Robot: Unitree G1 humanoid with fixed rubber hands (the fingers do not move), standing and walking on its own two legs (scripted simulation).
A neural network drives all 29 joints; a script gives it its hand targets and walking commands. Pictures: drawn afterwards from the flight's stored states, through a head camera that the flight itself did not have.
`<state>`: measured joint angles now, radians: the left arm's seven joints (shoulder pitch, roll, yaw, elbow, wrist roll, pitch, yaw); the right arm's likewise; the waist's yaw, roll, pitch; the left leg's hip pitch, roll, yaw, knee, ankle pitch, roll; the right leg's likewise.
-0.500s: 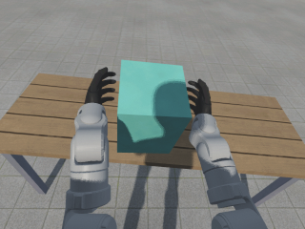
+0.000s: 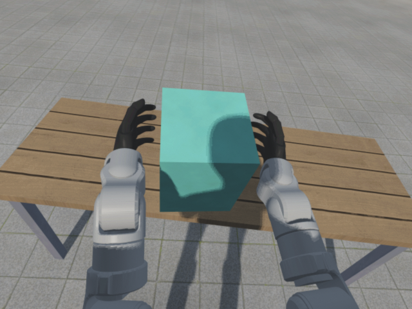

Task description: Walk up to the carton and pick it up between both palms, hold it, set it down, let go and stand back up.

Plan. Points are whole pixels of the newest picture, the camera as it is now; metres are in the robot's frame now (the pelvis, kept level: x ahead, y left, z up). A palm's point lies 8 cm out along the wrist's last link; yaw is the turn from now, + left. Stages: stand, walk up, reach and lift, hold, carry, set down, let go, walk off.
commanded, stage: hold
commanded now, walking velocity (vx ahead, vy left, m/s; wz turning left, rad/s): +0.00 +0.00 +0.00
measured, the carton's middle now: (199, 155) +0.43 +0.00 +0.07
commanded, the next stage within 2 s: none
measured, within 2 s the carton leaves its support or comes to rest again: neither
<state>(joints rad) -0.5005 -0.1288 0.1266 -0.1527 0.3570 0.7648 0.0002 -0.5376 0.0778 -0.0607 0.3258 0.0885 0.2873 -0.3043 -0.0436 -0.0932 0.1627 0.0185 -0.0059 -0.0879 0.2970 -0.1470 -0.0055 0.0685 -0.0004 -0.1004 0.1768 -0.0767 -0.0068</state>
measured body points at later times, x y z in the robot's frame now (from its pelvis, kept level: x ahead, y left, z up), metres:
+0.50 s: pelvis +0.03 -0.01 +0.00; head +0.03 +0.03 +0.45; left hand +0.37 +0.13 +0.17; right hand +0.38 -0.13 +0.15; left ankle +0.03 +0.12 -0.75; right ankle +0.03 -0.11 -0.75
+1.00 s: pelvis +0.00 +0.00 +0.00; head +0.00 +0.04 +0.45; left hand +0.37 +0.12 +0.18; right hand +0.37 -0.14 +0.15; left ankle +0.03 +0.12 -0.75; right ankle +0.03 -0.11 -0.75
